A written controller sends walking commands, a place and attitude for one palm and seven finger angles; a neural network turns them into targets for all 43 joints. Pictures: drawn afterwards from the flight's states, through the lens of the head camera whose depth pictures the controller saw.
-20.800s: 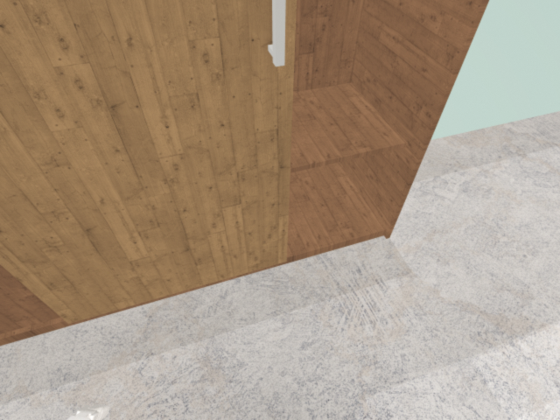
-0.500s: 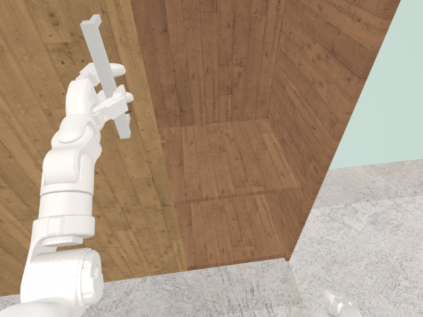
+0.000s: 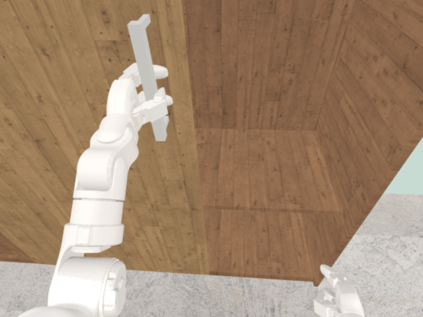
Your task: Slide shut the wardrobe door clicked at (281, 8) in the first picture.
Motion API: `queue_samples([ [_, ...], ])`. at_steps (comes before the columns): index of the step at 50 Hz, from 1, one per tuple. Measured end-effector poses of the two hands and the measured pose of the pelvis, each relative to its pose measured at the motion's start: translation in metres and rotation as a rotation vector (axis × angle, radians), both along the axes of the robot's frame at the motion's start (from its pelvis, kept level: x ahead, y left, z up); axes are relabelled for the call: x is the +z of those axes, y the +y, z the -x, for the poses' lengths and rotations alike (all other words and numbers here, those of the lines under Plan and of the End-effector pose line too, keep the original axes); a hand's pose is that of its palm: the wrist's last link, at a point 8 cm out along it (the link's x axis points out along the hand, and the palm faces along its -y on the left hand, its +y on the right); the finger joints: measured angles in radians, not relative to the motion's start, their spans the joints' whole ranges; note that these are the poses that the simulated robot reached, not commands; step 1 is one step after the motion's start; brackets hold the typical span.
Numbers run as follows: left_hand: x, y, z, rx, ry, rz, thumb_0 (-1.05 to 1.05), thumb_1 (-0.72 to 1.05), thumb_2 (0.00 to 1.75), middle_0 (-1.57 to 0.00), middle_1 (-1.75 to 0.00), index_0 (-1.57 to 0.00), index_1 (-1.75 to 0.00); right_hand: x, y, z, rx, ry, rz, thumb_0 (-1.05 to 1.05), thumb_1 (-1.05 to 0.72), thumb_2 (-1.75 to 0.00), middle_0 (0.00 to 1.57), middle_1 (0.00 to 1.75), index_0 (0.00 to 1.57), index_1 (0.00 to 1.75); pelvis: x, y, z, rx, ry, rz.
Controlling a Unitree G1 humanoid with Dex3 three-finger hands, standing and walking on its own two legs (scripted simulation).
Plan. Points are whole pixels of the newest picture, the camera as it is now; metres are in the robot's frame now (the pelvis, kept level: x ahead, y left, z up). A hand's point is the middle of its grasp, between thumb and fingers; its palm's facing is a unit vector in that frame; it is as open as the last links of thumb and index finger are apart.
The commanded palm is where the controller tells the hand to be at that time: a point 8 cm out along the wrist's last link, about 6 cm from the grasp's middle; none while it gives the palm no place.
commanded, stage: step sideways, sliding the door along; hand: left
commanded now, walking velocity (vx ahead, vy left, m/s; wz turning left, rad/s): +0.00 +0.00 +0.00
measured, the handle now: (153, 84) +0.45 +0.16 +0.25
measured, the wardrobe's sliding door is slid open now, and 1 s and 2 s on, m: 0.48 0.41 0.18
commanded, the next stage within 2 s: stop walking and hold the door there in 1.82 s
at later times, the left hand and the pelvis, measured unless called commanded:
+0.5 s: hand (172, 109) +0.40 +0.11 +0.23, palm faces +0.17 -0.98 -0.05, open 6.2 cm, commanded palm +0.38 +0.12 +0.23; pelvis -0.03 -0.02 -0.01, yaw +1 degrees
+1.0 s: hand (208, 109) +0.41 +0.05 +0.23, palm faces +0.28 -0.96 -0.08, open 6.2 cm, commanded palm +0.38 +0.03 +0.23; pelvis +0.01 -0.13 -0.02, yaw +8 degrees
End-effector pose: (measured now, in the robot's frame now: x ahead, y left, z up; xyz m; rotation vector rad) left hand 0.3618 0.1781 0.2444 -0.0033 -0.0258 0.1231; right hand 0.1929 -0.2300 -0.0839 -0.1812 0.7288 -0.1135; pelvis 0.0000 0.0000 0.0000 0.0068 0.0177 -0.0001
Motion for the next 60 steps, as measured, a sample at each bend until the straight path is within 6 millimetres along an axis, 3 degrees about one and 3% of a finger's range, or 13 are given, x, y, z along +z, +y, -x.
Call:
queue_samples([
  [7,-0.003,0.000,0.000,0.017,-0.051,-0.073,0.00,0.73,0.84,-0.39,-1.40,-0.32,-1.38,-0.003,0.023,-0.006,0.076,-0.012,-0.031,0.01,-0.91,-0.90,0.20,0.30,0.20,0.30,-0.003,0.000,0.007,0.029,0.007,-0.001],
  [12,-0.013,-0.001,-0.004,-0.003,-0.200,-0.140,-0.02,0.75,0.85,-0.42,-1.40,-0.22,-1.36,-0.012,0.026,0.015,0.046,0.006,-0.061,0.01,-0.91,-0.90,0.20,0.30,0.21,0.30,-0.008,0.000,0.020,-0.032,0.020,-0.003],
  [21,-0.019,-0.011,-0.007,0.044,-0.284,-0.136,-0.02,0.79,0.86,-0.45,-1.40,-0.14,-1.33,-0.059,-0.007,0.089,-0.022,0.218,-0.061,0.01,-0.91,-0.89,0.20,0.30,0.21,0.30,-0.017,-0.019,0.031,-0.008,-0.047,0.014],
  [24,-0.020,-0.013,-0.008,0.043,-0.302,-0.117,-0.02,0.78,0.87,-0.46,-1.40,-0.16,-1.34,-0.062,-0.021,0.108,-0.029,0.315,-0.018,0.01,-0.91,-0.89,0.20,0.30,0.20,0.30,-0.013,-0.022,0.029,0.010,-0.047,0.000],
  [27,-0.021,-0.015,-0.010,0.035,-0.332,-0.106,-0.02,0.78,0.86,-0.46,-1.40,-0.18,-1.33,-0.061,-0.033,0.113,-0.025,0.329,0.026,0.01,-0.91,-0.90,0.20,0.30,0.20,0.30,-0.017,-0.024,0.026,0.008,-0.042,0.003],
  [34,-0.022,-0.025,-0.011,0.044,-0.346,-0.114,-0.02,0.78,0.86,-0.46,-1.40,-0.18,-1.32,-0.054,-0.041,0.083,0.011,0.282,-0.016,0.01,-0.91,-0.90,0.20,0.30,0.20,0.30,-0.016,-0.047,0.027,0.020,-0.081,-0.005],
  [41,-0.021,-0.045,-0.009,0.127,-0.320,-0.148,-0.03,0.78,0.86,-0.46,-1.40,-0.17,-1.33,-0.049,-0.046,0.018,0.129,0.158,-0.092,0.01,-0.91,-0.90,0.20,0.30,0.20,0.30,-0.021,-0.093,0.013,0.058,-0.109,0.029],
  [50,-0.020,-0.081,-0.009,0.151,-0.298,-0.144,-0.03,0.78,0.85,-0.46,-1.40,-0.17,-1.33,-0.028,-0.083,-0.053,0.185,0.060,-0.071,0.01,-0.91,-0.90,0.20,0.30,0.20,0.30,-0.016,-0.134,-0.006,0.139,-0.065,0.022],
  [54,-0.021,-0.101,-0.010,0.133,-0.308,-0.148,-0.03,0.79,0.84,-0.46,-1.40,-0.16,-1.33,-0.023,-0.098,-0.069,0.188,0.050,-0.076,0.01,-0.91,-0.90,0.20,0.30,0.20,0.30,-0.013,-0.148,-0.013,0.151,-0.062,0.004],
  [60,-0.023,-0.133,-0.012,0.071,-0.346,-0.146,-0.03,0.81,0.83,-0.46,-1.40,-0.13,-1.31,-0.021,-0.111,-0.078,0.184,0.059,-0.077,0.01,-0.91,-0.90,0.19,0.30,0.20,0.30,-0.012,-0.158,-0.025,0.157,-0.042,-0.009],
])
